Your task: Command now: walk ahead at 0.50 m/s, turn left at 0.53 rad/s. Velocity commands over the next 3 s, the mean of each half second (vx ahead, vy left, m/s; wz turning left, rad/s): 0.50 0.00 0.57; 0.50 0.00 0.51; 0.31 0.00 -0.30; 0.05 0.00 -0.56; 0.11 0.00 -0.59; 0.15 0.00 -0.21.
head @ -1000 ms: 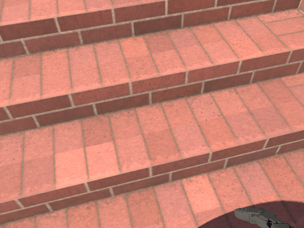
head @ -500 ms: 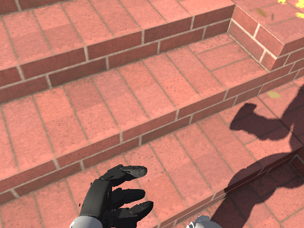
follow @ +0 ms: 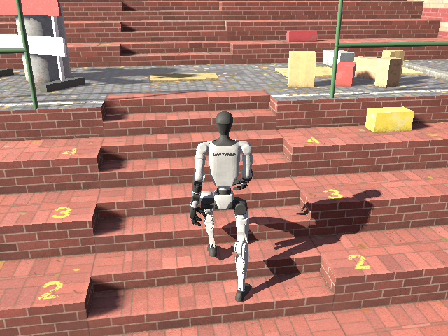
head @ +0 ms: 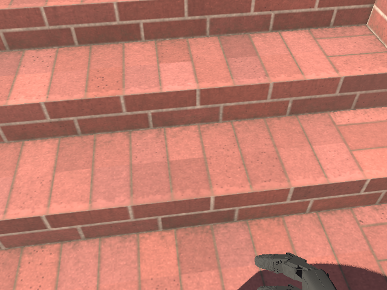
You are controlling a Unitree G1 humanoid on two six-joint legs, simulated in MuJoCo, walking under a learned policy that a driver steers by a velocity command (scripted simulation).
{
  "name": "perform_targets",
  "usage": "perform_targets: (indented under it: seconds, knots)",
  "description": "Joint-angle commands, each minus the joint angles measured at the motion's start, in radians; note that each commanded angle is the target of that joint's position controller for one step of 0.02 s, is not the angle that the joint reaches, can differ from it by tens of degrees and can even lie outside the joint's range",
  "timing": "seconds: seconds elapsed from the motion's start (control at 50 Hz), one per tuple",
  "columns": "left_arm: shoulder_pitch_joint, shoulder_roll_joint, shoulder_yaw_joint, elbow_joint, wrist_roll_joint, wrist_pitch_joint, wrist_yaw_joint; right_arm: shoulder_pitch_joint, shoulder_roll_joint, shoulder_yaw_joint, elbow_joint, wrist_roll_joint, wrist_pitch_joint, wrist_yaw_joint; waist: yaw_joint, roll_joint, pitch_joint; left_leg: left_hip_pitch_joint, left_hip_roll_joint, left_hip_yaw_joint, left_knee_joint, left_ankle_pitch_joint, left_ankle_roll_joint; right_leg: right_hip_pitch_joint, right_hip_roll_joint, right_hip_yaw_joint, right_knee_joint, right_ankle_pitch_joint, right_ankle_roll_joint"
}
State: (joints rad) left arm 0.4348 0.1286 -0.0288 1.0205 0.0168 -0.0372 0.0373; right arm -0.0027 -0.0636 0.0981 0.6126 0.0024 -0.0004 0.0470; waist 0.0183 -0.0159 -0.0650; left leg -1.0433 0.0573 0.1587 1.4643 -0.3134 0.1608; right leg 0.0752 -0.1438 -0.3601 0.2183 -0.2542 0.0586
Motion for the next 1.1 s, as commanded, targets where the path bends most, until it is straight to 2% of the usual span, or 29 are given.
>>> perform_targets:
  seconds: [0.02, 0.04, 0.06, 0.08, 0.1, 0.14, 0.16, 0.26, 0.38, 0.44, 0.48, 0.52, 0.54, 0.56, 0.58, 0.6, 0.62, 0.66, 0.7, 0.76, 0.84, 0.92, 0.98, 1.0, 1.02, 1.04, 1.06, 1.08, 1.1]
  knots:
    - [-0.102, 0.370, 0.083, -0.111, -0.032, 0.008, 0.016, 0.218, -0.248, -0.121, -0.017, -0.011, -0.021, 0.005, -0.207, -0.250, -0.172, 0.534, -0.150, 0.032, -0.397, -0.205, 0.078, 0.043, -0.194, 0.067, 0.374, 1.694, -0.179]
    - [-0.146, 0.358, 0.090, -0.161, -0.045, -0.003, 0.018, 0.301, -0.317, -0.163, 0.025, -0.012, -0.015, 0.009, -0.226, -0.206, -0.172, 0.720, -0.132, -0.220, -0.635, -0.132, 0.101, -0.126, -0.146, 0.133, 0.639, 1.362, -0.148]
    - [-0.119, 0.145, 0.045, -0.250, -0.012, -0.035, -0.013, 0.316, -0.468, -0.201, 0.045, -0.003, 0.008, -0.003, -0.111, 0.296, -0.247, 1.031, 0.085, -0.856, -1.000, -0.279, 0.238, -0.615, 0.108, 0.210, 1.023, 0.186, -0.047]
    - [-0.223, 0.149, 0.064, -0.267, -0.003, -0.074, -0.057, 0.341, -0.424, -0.189, 0.051, -0.030, 0.008, -0.031, -0.138, 0.236, -0.300, 1.068, 0.173, -1.249, -1.267, -0.524, 0.212, -0.819, 0.207, 0.495, 1.414, 0.045, -0.049]
    - [-0.251, 0.137, 0.072, -0.285, -0.025, -0.099, -0.085, 0.419, -0.328, -0.160, 0.132, -0.040, -0.009, -0.037, -0.115, 0.173, -0.169, 0.998, 0.183, -1.191, -1.291, -0.542, 0.130, -0.960, 0.181, 0.527, 1.602, 0.092, -0.087]
    - [-0.390, 0.033, 0.029, -0.374, 0.007, -0.113, -0.088, 0.397, -0.166, -0.121, 0.204, -0.029, -0.028, -0.020, -0.039, 0.014, 0.056, 0.732, 0.116, -0.877, -1.135, -0.306, 0.029, -1.102, 0.116, 0.481, 1.750, 0.171, -0.143]
    - [-0.367, 0.000, 0.008, -0.401, 0.022, -0.106, -0.088, 0.371, -0.116, -0.103, 0.231, -0.036, -0.033, -0.020, 0.003, 0.028, 0.049, 0.689, 0.063, -0.787, -1.091, -0.202, 0.000, -1.127, 0.104, 0.478, 1.899, 0.179, -0.173]
    - [-0.374, -0.041, -0.058, -0.452, 0.012, -0.090, -0.101, 0.330, -0.125, -0.088, 0.256, -0.035, -0.030, -0.011, 0.074, -0.024, 0.098, 0.568, -0.030, -0.441, -1.079, 0.035, -0.081, -1.303, 0.066, 0.359, 1.821, 0.246, -0.166]
    - [-0.789, -0.091, -0.125, -0.635, 0.018, -0.105, -0.058, 0.609, -0.181, -0.098, 0.324, 0.005, -0.003, -0.063, -0.102, 0.090, 0.086, 0.608, 0.009, -0.603, -1.302, 0.155, 0.004, -1.370, 0.103, 0.175, 1.513, 0.103, -0.061]
    - [-0.708, -0.043, -0.090, -0.622, 0.008, -0.107, -0.042, 0.541, -0.189, -0.107, 0.319, -0.007, -0.011, -0.100, -0.007, 0.199, -0.087, 0.798, 0.040, -0.477, -1.316, 0.780, 0.026, -0.984, 0.139, 0.141, 1.189, 0.043, -0.101]
    - [-0.576, 0.084, -0.009, -0.579, -0.011, -0.109, -0.022, 0.548, -0.220, -0.115, 0.337, -0.032, -0.032, -0.115, 0.095, 0.239, -0.265, 0.873, 0.046, -0.439, -1.139, 1.701, -0.002, -0.547, 0.250, 0.133, 1.027, -0.092, -0.152]
    - [-0.089, 0.287, 0.067, -0.451, -0.008, -0.093, -0.040, 0.281, -0.347, -0.152, 0.236, -0.017, -0.068, -0.100, 0.306, 0.302, -0.396, 0.992, 0.077, -0.503, -0.721, 1.797, 0.035, -0.247, 0.113, 0.502, 0.666, -0.224, -0.231]
    - [0.060, 0.381, 0.090, -0.357, 0.030, -0.084, -0.045, 0.187, -0.263, -0.132, 0.170, -0.061, -0.102, -0.072, 0.281, -0.060, -0.437, 0.802, -0.038, -0.452, -0.461, 1.190, 0.064, 0.000, -0.029, 0.711, 0.470, 0.022, -0.273]
    - [0.005, 0.294, 0.086, -0.332, 0.057, -0.054, -0.015, 0.322, -0.087, -0.114, 0.161, -0.056, -0.109, -0.034, 0.168, -0.532, -0.497, 0.331, -0.286, -0.500, 0.121, 0.082, -0.052, 0.196, -0.292, 1.428, 0.128, 0.054, -0.495]
    - [-0.090, 0.137, 0.053, -0.329, 0.014, -0.023, 0.020, 0.278, -0.165, -0.130, 0.136, -0.052, -0.118, 0.021, 0.138, -0.314, -0.283, 0.166, -0.222, -0.499, 0.474, 0.024, -0.063, 0.014, -0.297, 1.466, 0.098, -0.145, -0.463]
    - [-0.138, 0.005, 0.015, -0.263, -0.001, -0.016, 0.018, 0.149, -0.110, -0.108, 0.033, -0.016, -0.099, 0.039, 0.067, -0.173, -0.034, 0.018, -0.177, -0.403, 0.640, -0.002, -0.066, -0.230, -0.257, 1.199, 0.128, -0.331, -0.388]
    - [-0.151, -0.063, 0.002, -0.204, -0.002, -0.019, 0.008, 0.137, -0.060, -0.081, 0.002, -0.019, -0.075, 0.039, -0.007, 0.016, 0.087, -0.007, -0.130, -0.359, 0.664, 0.035, -0.025, -0.398, -0.207, 0.956, 0.173, -0.332, -0.301]
    - [-0.198, -0.094, 0.006, -0.132, 0.030, -0.034, -0.019, 0.237, -0.024, -0.061, 0.005, 0.020, -0.047, 0.024, -0.105, 0.098, 0.142, -0.009, -0.078, -0.362, 0.715, 0.094, -0.007, -0.537, -0.141, 0.643, 0.167, -0.161, -0.198]
    - [-0.210, -0.054, 0.013, -0.098, 0.025, -0.038, -0.048, 0.270, 0.014, -0.034, -0.009, 0.043, -0.045, 0.017, -0.150, 0.076, 0.158, -0.060, -0.030, -0.354, 0.595, 0.176, -0.011, -0.591, -0.104, 0.429, 0.136, -0.043, -0.158]
    - [-0.226, 0.064, 0.019, -0.109, 0.036, -0.049, -0.044, 0.120, -0.048, -0.029, -0.073, 0.000, -0.030, -0.012, -0.128, 0.035, 0.140, 0.034, -0.023, -0.232, 0.300, 0.378, -0.090, -0.709, -0.038, 0.227, 0.072, 0.034, -0.186]
    - [0.020, 0.155, 0.041, -0.086, 0.028, -0.060, -0.016, 0.034, -0.068, -0.044, -0.087, 0.011, -0.023, -0.036, -0.003, -0.031, 0.045, -0.286, 0.034, -0.272, 0.400, 0.311, -0.120, -0.194, -0.158, 0.326, 0.095, 0.158, -0.214]
    - [0.187, 0.135, 0.058, -0.067, 0.010, -0.015, 0.032, -0.264, -0.014, -0.004, -0.226, 0.035, -0.042, 0.000, 0.115, -0.051, 0.135, -0.645, 0.119, -0.248, 0.374, -0.020, -0.165, 0.145, -0.220, 0.400, 0.012, 0.107, -0.195]
    - [0.155, 0.151, 0.059, -0.065, -0.035, 0.028, 0.053, -0.433, 0.022, 0.046, -0.322, 0.031, -0.067, 0.051, 0.103, 0.002, 0.166, -0.050, 0.160, -0.023, -0.182, 0.000, -0.160, -0.222, -0.181, 0.314, -0.259, 0.139, -0.221]
    - [0.232, 0.184, 0.067, -0.027, -0.055, 0.023, 0.042, -0.450, 0.034, 0.039, -0.328, 0.047, -0.078, 0.053, 0.098, -0.087, 0.144, 0.293, 0.086, 0.030, -0.325, -0.137, -0.132, -0.321, -0.158, 0.298, -0.245, 0.496, -0.214]
    - [0.268, 0.241, 0.070, -0.003, -0.031, 0.003, 0.015, -0.275, -0.044, -0.005, -0.260, 0.048, -0.082, 0.043, 0.036, -0.138, 0.047, 0.537, -0.059, 0.163, -0.330, -0.175, -0.100, -0.272, -0.163, 0.266, -0.100, 1.061, -0.237]
    - [0.191, 0.274, 0.059, -0.036, 0.000, -0.032, -0.015, 0.033, -0.158, -0.070, -0.176, 0.046, -0.085, 0.023, -0.132, -0.210, -0.128, 0.782, -0.098, 0.074, -0.320, -0.038, -0.026, -0.208, -0.160, 0.248, 0.141, 1.646, -0.215]
    - [0.139, 0.291, 0.069, -0.072, -0.018, -0.085, -0.035, 0.284, -0.278, -0.121, -0.126, 0.022, -0.083, -0.003, -0.254, -0.215, -0.337, 1.167, 0.028, -0.264, -0.383, 0.140, 0.079, -0.462, -0.107, 0.305, 0.457, 1.647, -0.144]
    - [0.121, 0.279, 0.066, -0.093, -0.026, -0.129, -0.058, 0.515, -0.435, -0.185, -0.046, -0.029, -0.062, -0.043, -0.321, 0.061, -0.575, 1.429, 0.270, -0.738, -0.699, 0.212, 0.198, -0.600, 0.026, 0.370, 0.835, 1.081, -0.073]
    - [0.065, 0.225, 0.080, -0.055, -0.030, -0.134, -0.079, 0.550, -0.434, -0.179, 0.015, -0.049, -0.054, -0.063, -0.280, 0.218, -0.677, 1.403, 0.409, -1.024, -1.041, 0.314, 0.229, -0.642, 0.178, 0.466, 1.313, 0.098, -0.046]
